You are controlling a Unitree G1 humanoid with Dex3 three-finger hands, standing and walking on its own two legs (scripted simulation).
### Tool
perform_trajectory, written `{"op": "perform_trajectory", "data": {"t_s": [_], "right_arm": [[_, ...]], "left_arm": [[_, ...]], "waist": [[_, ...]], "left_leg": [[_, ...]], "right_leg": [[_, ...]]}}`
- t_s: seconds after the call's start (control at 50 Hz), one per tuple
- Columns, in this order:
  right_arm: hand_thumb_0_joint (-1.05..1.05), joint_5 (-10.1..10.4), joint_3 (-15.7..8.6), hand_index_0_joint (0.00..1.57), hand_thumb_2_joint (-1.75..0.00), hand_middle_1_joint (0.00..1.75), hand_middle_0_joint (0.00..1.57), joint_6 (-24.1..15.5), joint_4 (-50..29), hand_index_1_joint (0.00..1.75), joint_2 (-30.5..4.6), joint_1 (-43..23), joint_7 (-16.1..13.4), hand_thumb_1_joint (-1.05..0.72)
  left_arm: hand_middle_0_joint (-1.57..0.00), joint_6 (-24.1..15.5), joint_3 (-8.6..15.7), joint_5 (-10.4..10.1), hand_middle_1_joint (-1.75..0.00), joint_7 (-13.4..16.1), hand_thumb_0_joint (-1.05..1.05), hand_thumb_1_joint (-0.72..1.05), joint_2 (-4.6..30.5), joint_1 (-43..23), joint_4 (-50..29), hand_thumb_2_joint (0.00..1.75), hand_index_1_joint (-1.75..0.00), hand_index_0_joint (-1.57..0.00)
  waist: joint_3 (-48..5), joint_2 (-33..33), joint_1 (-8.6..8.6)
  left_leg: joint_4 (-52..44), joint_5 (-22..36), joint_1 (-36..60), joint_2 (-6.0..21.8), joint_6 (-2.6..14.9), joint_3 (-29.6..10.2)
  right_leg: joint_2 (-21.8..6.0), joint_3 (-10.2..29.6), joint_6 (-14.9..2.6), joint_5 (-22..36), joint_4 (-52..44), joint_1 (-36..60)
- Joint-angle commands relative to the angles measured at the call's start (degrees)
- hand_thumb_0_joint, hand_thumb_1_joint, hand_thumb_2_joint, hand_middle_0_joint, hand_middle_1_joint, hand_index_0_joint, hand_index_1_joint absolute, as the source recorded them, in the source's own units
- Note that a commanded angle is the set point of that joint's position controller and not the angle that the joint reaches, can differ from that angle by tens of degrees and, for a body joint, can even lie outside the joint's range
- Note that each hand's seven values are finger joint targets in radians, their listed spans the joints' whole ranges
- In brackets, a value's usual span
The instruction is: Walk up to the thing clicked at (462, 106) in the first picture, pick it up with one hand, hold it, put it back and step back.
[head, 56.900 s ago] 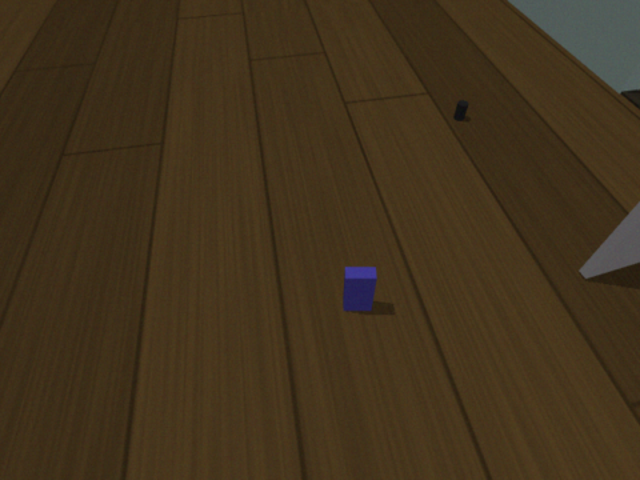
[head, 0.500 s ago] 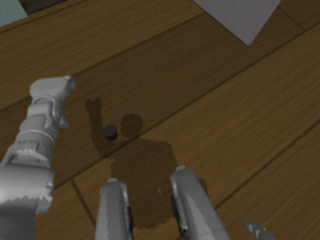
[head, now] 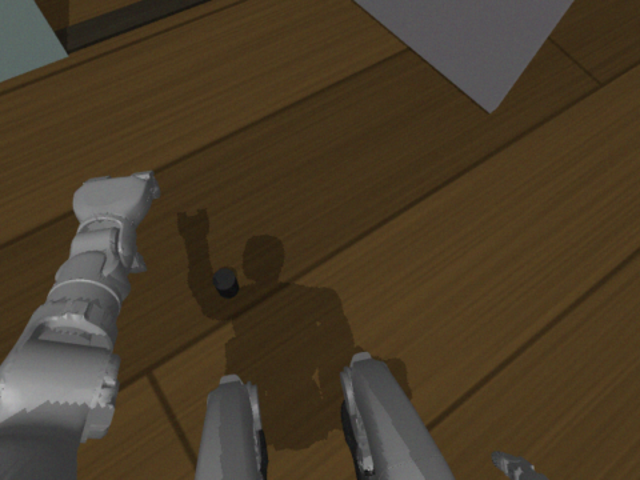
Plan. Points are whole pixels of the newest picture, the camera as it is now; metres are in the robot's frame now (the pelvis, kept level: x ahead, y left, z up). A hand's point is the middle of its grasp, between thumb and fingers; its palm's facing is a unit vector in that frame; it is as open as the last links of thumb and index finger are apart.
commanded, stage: go down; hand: left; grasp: from above
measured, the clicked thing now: (226, 283) +0.51 +0.15 -0.56
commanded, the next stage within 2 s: approach in 1.16 s
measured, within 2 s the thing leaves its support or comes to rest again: neither
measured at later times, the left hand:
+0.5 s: hand (129, 227) +0.46 +0.21 -0.07, palm faces -0.43 -0.02 -0.90, open 12.2 cm
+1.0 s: hand (137, 230) +0.45 +0.20 -0.07, palm faces -0.43 -0.01 -0.90, open 12.4 cm
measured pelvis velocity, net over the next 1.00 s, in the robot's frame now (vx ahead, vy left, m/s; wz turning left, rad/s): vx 0.01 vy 0.00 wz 0.00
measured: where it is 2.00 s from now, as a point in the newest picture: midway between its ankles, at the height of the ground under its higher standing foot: (311, 473)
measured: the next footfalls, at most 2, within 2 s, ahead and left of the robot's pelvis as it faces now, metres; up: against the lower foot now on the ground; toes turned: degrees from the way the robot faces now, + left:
none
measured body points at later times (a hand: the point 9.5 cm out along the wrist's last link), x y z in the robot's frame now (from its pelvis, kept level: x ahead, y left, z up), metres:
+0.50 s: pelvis +0.01 +0.00 +0.02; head +0.16 +0.02 +0.44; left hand +0.48 +0.21 -0.02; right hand +0.03 -0.26 -0.10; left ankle +0.04 +0.12 -0.57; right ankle +0.06 -0.14 -0.57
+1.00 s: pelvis +0.01 +0.00 +0.02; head +0.16 +0.02 +0.44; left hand +0.47 +0.20 -0.02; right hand +0.03 -0.26 -0.11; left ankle +0.04 +0.12 -0.57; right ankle +0.06 -0.14 -0.57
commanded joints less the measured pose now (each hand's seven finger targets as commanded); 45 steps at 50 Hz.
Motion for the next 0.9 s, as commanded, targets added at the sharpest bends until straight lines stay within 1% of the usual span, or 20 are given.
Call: {"op": "perform_trajectory", "data": {"t_s": [0.0,0.14,0.16,0.18,0.2,0.24,0.26,0.32,0.38,0.44,0.48,0.56,0.62,0.68,0.7,0.72,0.74,0.78,0.8,0.88], "right_arm": [[0.00,-0.2,-3.6,0.20,-0.90,0.30,0.20,-0.7,-3.0,0.30,-10.0,8.5,-0.6,-0.91],[0.00,-0.5,-4.0,0.20,-0.90,0.30,0.20,-0.6,-2.8,0.30,-10.5,9.6,-0.5,-0.91],[0.00,-0.5,-3.8,0.20,-0.90,0.30,0.20,-0.5,-2.6,0.30,-10.3,10.0,-0.4,-0.91],[0.00,-0.4,-3.8,0.20,-0.90,0.30,0.20,-0.4,-2.5,0.30,-10.3,10.1,-0.5,-0.91],[0.00,-0.5,-3.7,0.20,-0.90,0.30,0.20,-0.4,-2.4,0.30,-10.3,10.2,-0.4,-0.91],[0.00,-0.6,-3.9,0.20,-0.90,0.30,0.20,-0.6,-2.1,0.30,-10.2,10.0,-0.6,-0.91],[0.00,-0.6,-3.8,0.20,-0.90,0.30,0.20,-0.6,-2.0,0.30,-10.3,10.3,-0.5,-0.91],[0.00,-0.6,-3.8,0.20,-0.90,0.30,0.20,-0.9,-1.6,0.30,-10.1,10.2,-0.6,-0.91],[0.00,-0.5,-3.9,0.20,-0.90,0.30,0.20,-1.1,-1.8,0.30,-10.3,10.0,-0.7,-0.91],[0.00,-0.4,-3.7,0.20,-0.90,0.30,0.20,-1.1,-1.9,0.30,-10.1,9.8,-0.7,-0.91],[0.00,-0.3,-4.0,0.20,-0.90,0.30,0.20,-1.1,-2.2,0.30,-10.2,9.8,-0.8,-0.91],[0.00,-0.6,-3.8,0.20,-0.90,0.30,0.20,-1.2,-1.9,0.30,-10.2,9.8,-0.7,-0.91],[0.00,-0.7,-4.0,0.20,-0.90,0.30,0.20,-1.2,-1.8,0.30,-10.3,10.1,-0.6,-0.91],[0.00,-1.0,-4.0,0.20,-0.90,0.30,0.20,-1.1,-1.8,0.30,-10.4,10.3,-0.3,-0.91],[0.00,-0.9,-4.3,0.20,-0.90,0.30,0.20,-1.1,-2.0,0.30,-10.4,10.1,-0.3,-0.91],[0.00,-1.0,-4.0,0.20,-0.90,0.30,0.20,-1.0,-2.0,0.30,-10.3,10.4,-0.3,-0.91],[0.00,-0.9,-4.1,0.20,-0.90,0.30,0.20,-1.0,-2.1,0.30,-10.4,10.5,-0.3,-0.91],[0.00,-1.0,-4.0,0.20,-0.90,0.30,0.20,-1.0,-1.7,0.30,-10.5,10.3,-0.2,-0.91],[0.00,-1.0,-4.2,0.20,-0.90,0.30,0.20,-0.9,-2.0,0.30,-10.2,10.2,-0.3,-0.91],[0.00,-0.8,-4.2,0.20,-0.90,0.30,0.20,-0.9,-1.8,0.30,-10.4,10.3,-0.5,-0.91]], "left_arm": [[-0.36,-1.0,2.9,0.4,-0.73,2.2,0.00,-0.17,11.4,-19.2,-9.7,0.66,-0.71,-0.37],[-0.37,-0.8,4.1,1.5,-0.70,3.4,0.00,-0.17,13.3,-21.6,-13.6,0.67,-0.70,-0.37],[-0.36,-0.5,3.7,1.4,-0.70,3.3,0.00,-0.20,12.1,-20.6,-12.2,0.69,-0.70,-0.36],[-0.37,-0.5,4.2,1.2,-0.70,3.5,0.00,-0.19,13.3,-22.2,-14.6,0.68,-0.70,-0.37],[-0.36,-0.1,3.8,1.2,-0.70,3.5,0.00,-0.20,11.9,-20.1,-11.4,0.69,-0.70,-0.36],[-0.36,0.0,4.0,0.8,-0.71,3.7,0.00,-0.20,12.5,-21.3,-12.7,0.69,-0.71,-0.36],[-0.38,0.3,3.3,0.8,-0.69,3.5,0.00,-0.20,10.8,-19.7,-10.4,0.69,-0.69,-0.37],[-0.38,0.0,2.7,0.8,-0.68,3.4,0.00,-0.20,10.1,-21.2,-10.2,0.70,-0.68,-0.37],[-0.38,-0.3,2.7,0.8,-0.68,3.2,0.00,-0.19,10.1,-19.3,-8.6,0.69,-0.69,-0.38],[-0.37,-0.4,1.5,0.9,-0.68,3.3,0.00,-0.21,8.0,-20.3,-8.5,0.70,-0.69,-0.37],[-0.37,-0.6,2.1,1.2,-0.68,3.7,0.00,-0.21,9.2,-20.0,-9.1,0.70,-0.69,-0.37],[-0.39,-0.4,1.8,1.6,-0.66,4.5,0.00,-0.20,8.1,-19.1,-6.4,0.70,-0.67,-0.38],[-0.36,-0.4,2.8,1.9,-0.70,4.8,0.00,-0.20,9.9,-20.8,-9.2,0.70,-0.70,-0.36],[-0.35,0.0,2.9,2.1,-0.69,4.9,0.00,-0.23,9.4,-19.6,-8.9,0.72,-0.70,-0.34],[-0.36,-0.1,3.0,1.9,-0.69,5.1,0.00,-0.21,9.7,-22.3,-11.7,0.71,-0.70,-0.36],[-0.38,0.3,2.5,2.1,-0.66,5.2,0.00,-0.22,8.6,-20.6,-9.1,0.72,-0.67,-0.37],[-0.37,0.2,2.5,1.9,-0.67,5.3,0.00,-0.21,8.7,-23.2,-12.3,0.71,-0.68,-0.36],[-0.35,0.9,3.2,2.1,-0.70,5.4,0.00,-0.23,9.5,-20.3,-9.8,0.72,-0.71,-0.35],[-0.34,0.8,3.4,1.6,-0.70,5.5,0.00,-0.24,10.1,-22.2,-12.8,0.73,-0.71,-0.34],[-0.36,1.4,3.0,1.1,-0.68,5.0,0.00,-0.25,9.3,-20.7,-11.0,0.75,-0.70,-0.34]], "waist": [[-27.4,4.4,-0.62],[-33.3,7.9,-0.62],[-31.8,6.9,-1.22],[-33.1,7.3,-0.67],[-31.1,6.6,-1.42],[-31.5,6.6,-1.00],[-29.6,5.6,-1.66],[-28.3,5.7,-2.33],[-27.3,5.6,-1.35],[-25.7,6.2,-2.24],[-27.3,5.6,-1.18],[-25.8,5.4,-1.78],[-29.2,5.6,-1.36],[-30.2,6.5,-1.22],[-32.3,7.4,-1.07],[-30.2,7.1,-1.73],[-30.9,8.2,-1.79],[-30.3,7.2,-1.33],[-32.2,7.7,-1.04],[-30.8,5.5,-1.51]], "left_leg": [[-10.6,13.9,17.9,-1.3,2.17,2.1],[-11.6,18.9,24.9,-0.8,1.63,1.4],[-11.5,19.1,24.3,-0.7,1.79,1.4],[-12.0,18.9,24.7,-0.9,1.83,1.6],[-12.3,18.7,24.2,-0.9,1.84,1.5],[-12.8,17.8,25.0,-0.8,1.78,1.6],[-13.2,17.2,24.6,-0.7,1.85,1.4],[-13.3,15.9,23.5,-0.8,1.96,1.7],[-14.2,15.8,24.0,-0.8,1.72,1.5],[-14.8,15.3,23.5,-0.8,1.52,1.5],[-14.8,15.1,24.0,-0.9,1.60,1.6],[-14.0,17.0,23.9,-0.7,1.65,1.4],[-13.1,18.6,23.5,-0.9,1.74,1.7],[-12.9,21.1,25.1,-0.8,1.60,1.5],[-13.0,20.3,25.9,-0.8,1.58,1.6],[-13.2,20.0,26.1,-0.7,1.62,1.5],[-13.8,19.2,26.3,-0.8,1.38,1.3],[-14.1,18.5,25.8,-0.8,1.35,1.2],[-14.1,18.7,26.9,-0.8,1.44,1.4],[-14.5,17.5,25.9,-1.0,1.69,1.6]], "right_leg": [[0.9,-2.2,-3.67,13.0,-10.6,17.1],[1.1,-2.7,-3.92,16.1,-10.2,18.1],[1.1,-2.7,-3.83,16.5,-10.7,18.0],[1.1,-2.5,-3.70,16.8,-11.3,19.9],[1.0,-2.5,-3.69,16.6,-11.7,19.4],[1.0,-2.5,-3.66,16.1,-12.3,20.0],[1.0,-2.6,-3.67,15.3,-12.9,19.2],[1.0,-2.4,-3.63,14.7,-13.5,19.2],[1.0,-2.5,-3.83,13.9,-13.8,18.9],[1.0,-2.6,-4.00,13.6,-14.0,18.2],[1.0,-2.5,-3.93,13.6,-14.1,19.5],[1.0,-2.6,-4.03,14.7,-13.3,17.1],[0.9,-2.4,-3.90,16.7,-12.5,19.6],[0.8,-2.6,-3.93,18.1,-11.8,19.0],[0.9,-2.4,-3.94,17.5,-11.9,19.2],[0.8,-2.5,-3.87,17.1,-12.5,18.3],[0.9,-2.6,-4.02,16.2,-12.5,18.1],[0.9,-2.8,-4.02,15.7,-12.6,18.8],[1.0,-2.5,-3.89,16.3,-13.2,20.2],[0.8,-2.2,-3.56,16.1,-14.3,21.5]]}}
